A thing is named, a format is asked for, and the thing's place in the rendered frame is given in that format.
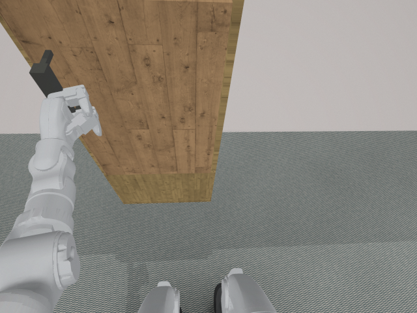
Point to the handle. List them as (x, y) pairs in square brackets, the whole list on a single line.
[(45, 78)]

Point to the left robot forearm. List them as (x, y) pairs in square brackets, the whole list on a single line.
[(52, 196)]

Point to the robot left upper arm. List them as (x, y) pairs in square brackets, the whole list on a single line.
[(35, 270)]

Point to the cupboard door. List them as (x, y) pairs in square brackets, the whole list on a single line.
[(153, 70)]

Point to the robot left hand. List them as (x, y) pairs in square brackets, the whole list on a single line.
[(57, 121)]

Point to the right robot shin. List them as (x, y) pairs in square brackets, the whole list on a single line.
[(233, 271)]

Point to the right robot thigh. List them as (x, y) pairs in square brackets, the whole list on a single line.
[(242, 294)]

